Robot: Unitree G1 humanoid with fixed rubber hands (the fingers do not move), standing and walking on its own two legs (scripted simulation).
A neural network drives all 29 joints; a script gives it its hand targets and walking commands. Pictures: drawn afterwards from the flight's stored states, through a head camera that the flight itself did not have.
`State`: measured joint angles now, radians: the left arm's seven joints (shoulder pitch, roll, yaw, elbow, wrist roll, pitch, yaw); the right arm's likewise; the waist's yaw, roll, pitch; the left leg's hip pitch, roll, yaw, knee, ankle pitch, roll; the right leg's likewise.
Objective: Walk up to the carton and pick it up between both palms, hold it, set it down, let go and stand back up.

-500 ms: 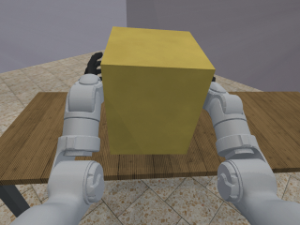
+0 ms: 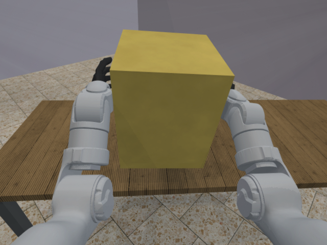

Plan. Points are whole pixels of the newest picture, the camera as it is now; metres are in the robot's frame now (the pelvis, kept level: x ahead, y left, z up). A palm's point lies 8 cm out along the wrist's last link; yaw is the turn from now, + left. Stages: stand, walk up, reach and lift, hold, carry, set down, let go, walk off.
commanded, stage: hold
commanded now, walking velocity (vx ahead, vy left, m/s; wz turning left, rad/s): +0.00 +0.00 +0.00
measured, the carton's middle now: (164, 100) +0.37 +0.01 +0.24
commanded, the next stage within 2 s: set down in 0.68 s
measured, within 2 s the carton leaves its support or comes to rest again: neither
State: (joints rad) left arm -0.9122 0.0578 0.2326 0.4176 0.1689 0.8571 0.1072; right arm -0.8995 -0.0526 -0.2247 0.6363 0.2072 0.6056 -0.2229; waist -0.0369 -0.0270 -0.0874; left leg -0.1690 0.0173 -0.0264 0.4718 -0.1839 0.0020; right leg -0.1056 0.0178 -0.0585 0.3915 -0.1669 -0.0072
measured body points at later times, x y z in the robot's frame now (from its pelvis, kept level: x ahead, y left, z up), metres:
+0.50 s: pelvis +0.00 +0.00 +0.00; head -0.08 +0.02 +0.44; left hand +0.38 +0.16 +0.27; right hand +0.39 -0.14 +0.25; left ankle +0.05 +0.11 -0.74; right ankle +0.04 -0.11 -0.74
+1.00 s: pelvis +0.00 +0.00 +0.00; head -0.08 +0.02 +0.44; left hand +0.40 +0.15 +0.26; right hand +0.40 -0.14 +0.24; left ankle +0.05 +0.11 -0.74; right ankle +0.04 -0.11 -0.74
